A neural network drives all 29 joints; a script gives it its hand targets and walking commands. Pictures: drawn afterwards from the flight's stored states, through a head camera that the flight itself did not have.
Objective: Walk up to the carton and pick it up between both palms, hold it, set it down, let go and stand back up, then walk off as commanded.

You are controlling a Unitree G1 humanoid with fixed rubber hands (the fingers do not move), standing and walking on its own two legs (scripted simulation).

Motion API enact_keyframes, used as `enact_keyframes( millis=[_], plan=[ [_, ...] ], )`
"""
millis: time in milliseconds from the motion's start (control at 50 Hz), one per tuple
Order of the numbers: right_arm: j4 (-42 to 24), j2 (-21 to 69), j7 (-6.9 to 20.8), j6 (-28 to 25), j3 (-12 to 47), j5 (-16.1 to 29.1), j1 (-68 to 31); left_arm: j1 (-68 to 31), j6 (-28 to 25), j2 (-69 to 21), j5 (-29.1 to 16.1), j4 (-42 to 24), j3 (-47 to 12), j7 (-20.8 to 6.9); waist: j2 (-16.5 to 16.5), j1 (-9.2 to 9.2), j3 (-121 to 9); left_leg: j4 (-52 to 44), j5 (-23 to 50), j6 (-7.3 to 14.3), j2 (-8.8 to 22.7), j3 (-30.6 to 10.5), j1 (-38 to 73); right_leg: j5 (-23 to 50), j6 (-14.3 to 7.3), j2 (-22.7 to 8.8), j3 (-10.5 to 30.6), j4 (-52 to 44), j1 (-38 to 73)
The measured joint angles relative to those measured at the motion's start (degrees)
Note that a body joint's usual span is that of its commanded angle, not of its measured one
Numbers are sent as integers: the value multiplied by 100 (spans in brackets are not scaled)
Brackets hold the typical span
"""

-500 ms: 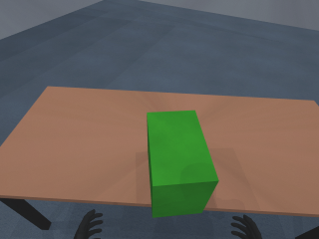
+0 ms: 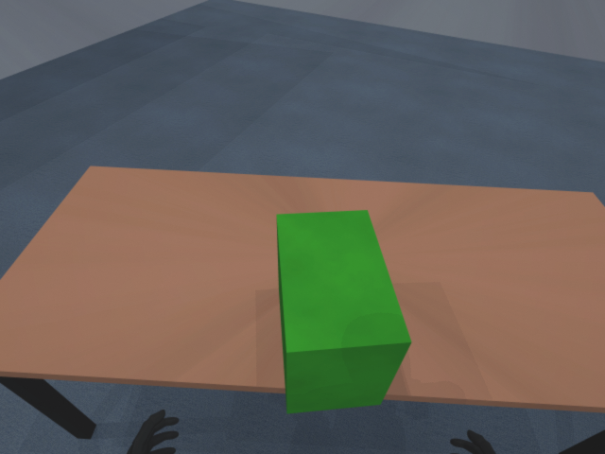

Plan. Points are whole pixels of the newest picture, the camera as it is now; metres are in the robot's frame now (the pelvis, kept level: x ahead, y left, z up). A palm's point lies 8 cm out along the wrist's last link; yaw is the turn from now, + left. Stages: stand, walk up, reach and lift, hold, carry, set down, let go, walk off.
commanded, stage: stand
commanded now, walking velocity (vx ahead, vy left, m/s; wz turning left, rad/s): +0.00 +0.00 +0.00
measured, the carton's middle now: (328, 309) +0.41 -0.03 -0.10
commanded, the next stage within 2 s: none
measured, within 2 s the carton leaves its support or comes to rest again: neither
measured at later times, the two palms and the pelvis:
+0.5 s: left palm out of the picture +0.12 +0.25 -0.11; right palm out of the picture +0.12 -0.25 -0.10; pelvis +0.00 +0.00 +0.00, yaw +0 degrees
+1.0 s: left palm out of the picture +0.11 +0.25 -0.12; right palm out of the picture +0.12 -0.25 -0.10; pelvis -0.01 +0.00 +0.00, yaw +0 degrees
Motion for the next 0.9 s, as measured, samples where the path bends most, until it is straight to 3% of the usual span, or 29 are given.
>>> enact_keyframes(
  millis=[360,900],
  plan=[
    [-4,-215,8,236,1,0,43,-1,-259,169,0,847,-1,-23,0,0,0,0,6,0,0,0,5,0,0,0,0,10,0],
    [-4,-220,-20,249,1,-1,43,-2,-265,215,0,1149,-1,-23,0,0,0,0,27,0,0,0,105,20,0,0,0,11,100]
  ],
)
